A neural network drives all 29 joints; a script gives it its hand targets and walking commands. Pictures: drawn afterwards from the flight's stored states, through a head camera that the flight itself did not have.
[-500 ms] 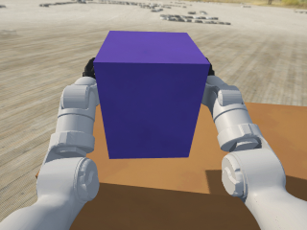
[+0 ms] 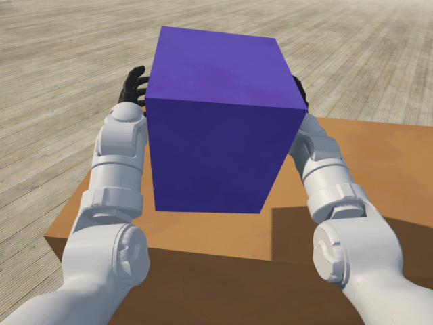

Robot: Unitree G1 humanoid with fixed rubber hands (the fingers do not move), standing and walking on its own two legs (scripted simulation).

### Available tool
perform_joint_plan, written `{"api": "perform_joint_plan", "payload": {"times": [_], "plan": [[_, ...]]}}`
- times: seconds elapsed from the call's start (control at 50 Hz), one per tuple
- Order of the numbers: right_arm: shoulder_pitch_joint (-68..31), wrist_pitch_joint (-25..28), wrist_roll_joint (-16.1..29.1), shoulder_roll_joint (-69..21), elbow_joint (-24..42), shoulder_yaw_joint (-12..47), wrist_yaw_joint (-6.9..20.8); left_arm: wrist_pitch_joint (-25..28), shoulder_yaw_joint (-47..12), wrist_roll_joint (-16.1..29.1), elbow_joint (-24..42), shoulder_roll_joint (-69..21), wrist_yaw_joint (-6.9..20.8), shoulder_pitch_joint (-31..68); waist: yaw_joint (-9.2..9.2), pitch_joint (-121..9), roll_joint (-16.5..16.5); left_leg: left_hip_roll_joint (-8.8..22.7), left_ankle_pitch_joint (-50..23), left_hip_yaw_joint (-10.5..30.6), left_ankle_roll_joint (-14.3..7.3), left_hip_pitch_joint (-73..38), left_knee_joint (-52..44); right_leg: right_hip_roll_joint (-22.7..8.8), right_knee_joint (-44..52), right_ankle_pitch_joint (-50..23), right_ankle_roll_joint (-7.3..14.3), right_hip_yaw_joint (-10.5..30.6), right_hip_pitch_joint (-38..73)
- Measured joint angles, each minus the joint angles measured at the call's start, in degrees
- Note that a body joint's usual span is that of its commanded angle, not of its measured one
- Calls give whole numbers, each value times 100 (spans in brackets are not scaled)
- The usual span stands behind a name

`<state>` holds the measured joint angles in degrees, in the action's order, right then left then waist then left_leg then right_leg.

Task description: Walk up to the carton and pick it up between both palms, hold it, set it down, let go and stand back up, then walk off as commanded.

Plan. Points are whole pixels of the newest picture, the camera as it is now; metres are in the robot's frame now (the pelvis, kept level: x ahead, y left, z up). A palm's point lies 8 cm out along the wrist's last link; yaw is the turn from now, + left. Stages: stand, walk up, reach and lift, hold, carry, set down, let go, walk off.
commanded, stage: set down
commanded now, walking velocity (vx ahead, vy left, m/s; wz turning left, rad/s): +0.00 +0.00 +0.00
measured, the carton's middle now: (214, 126) +0.41 +0.02 +0.22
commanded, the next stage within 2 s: none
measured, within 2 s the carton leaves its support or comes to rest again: neither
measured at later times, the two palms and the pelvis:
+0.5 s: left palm (136, 125) +0.40 +0.16 +0.22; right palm (293, 130) +0.42 -0.13 +0.21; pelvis +0.01 +0.00 +0.00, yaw +0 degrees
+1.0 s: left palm (141, 138) +0.41 +0.16 +0.19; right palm (289, 137) +0.44 -0.13 +0.18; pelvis +0.02 +0.00 +0.00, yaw +0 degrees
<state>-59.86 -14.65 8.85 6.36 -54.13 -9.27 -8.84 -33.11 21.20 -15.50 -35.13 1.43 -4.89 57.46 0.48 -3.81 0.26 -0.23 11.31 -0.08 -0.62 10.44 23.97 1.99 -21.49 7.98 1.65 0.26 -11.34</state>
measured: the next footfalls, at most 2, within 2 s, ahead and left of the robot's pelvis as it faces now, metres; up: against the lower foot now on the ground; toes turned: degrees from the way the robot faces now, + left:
none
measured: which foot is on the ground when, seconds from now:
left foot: down 0.00-1.00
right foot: down 0.00-1.00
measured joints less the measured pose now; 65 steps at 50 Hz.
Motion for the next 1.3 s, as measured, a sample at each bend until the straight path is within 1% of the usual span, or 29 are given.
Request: {"api": "perform_joint_plan", "payload": {"times": [0.12, 0.22, 0.34, 0.54, 0.66, 0.84, 1.3], "plan": [[262, -29, 0, 0, 245, 12, 2, 32, 0, 0, 6, -100, -36, -87, 0, 0, 0, 0, 47, 0, 0, 0, 0, 0, 0, 50, 0, 0, 0], [423, -70, 0, 0, 397, 114, 7, 35, 0, 0, 197, -207, -58, -340, 1, 0, 0, 0, 57, 0, 8, 0, 0, 0, 0, 61, 0, 0, 1], [453, -75, 1, 0, 417, 141, 41, 71, 0, 0, 322, -278, -90, -526, 1, -1, 0, 1, 56, 0, 17, -20, 0, 1, 0, 56, 0, 0, 20], [451, 340, 0, 0, -84, 141, 184, 44, 0, 0, 322, -326, -204, -559, 1, -2, 0, 2, 54, 0, 19, -30, 0, 1, 0, 53, 0, 0, 30], [451, 475, 0, 0, -281, 141, 243, 69, 0, 0, 322, -362, -244, -642, 1, 41, 0, 2, 64, 0, 16, -30, 0, 2, 0, 64, 0, 0, 30], [450, 615, 0, 0, -378, 141, 287, 278, 0, 0, 322, -412, -275, -802, 1, 63, 0, 6, 102, 0, 17, -30, 0, 6, 0, 105, -1, 0, 30], [543, 959, 0, 0, -667, 140, 438, 571, 0, 0, 322, -536, -355, -1108, 1, 168, 0, 69, 166, 1, 77, -31, 0, 66, 0, 162, -1, -1, 23]]}}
